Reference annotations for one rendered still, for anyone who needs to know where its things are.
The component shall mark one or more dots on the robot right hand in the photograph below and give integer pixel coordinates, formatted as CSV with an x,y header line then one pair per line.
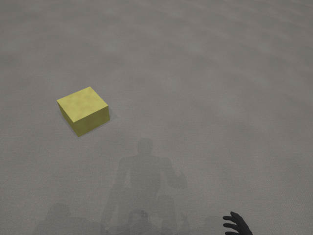
x,y
241,227

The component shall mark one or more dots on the carton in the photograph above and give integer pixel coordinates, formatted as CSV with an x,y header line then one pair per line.
x,y
84,110

